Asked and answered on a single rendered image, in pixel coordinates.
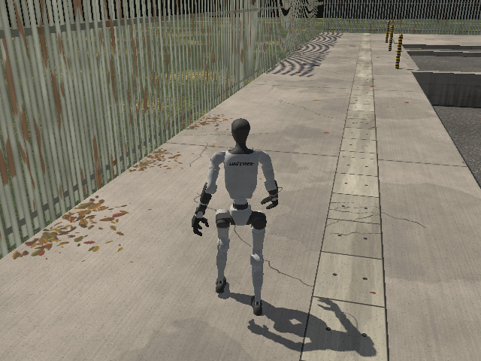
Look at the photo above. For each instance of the left robot shin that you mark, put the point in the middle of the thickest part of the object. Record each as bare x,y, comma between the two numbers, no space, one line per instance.
221,258

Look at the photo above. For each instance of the robot head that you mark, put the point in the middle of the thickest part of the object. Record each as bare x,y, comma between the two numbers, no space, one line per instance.
240,129

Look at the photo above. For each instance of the robot right hand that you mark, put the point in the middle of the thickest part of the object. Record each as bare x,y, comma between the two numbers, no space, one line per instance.
274,203

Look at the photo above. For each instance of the right robot upper arm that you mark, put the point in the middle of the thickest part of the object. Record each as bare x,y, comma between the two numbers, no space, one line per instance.
267,169

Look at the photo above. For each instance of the left robot forearm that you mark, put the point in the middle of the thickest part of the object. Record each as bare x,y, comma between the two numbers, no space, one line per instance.
203,203

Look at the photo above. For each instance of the left robot upper arm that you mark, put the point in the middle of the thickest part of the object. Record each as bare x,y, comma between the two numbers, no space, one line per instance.
213,171

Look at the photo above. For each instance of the right robot forearm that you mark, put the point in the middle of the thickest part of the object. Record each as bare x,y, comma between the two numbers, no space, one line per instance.
273,194

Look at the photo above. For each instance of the robot left hand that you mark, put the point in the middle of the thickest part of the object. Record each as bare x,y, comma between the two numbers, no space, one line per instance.
196,226

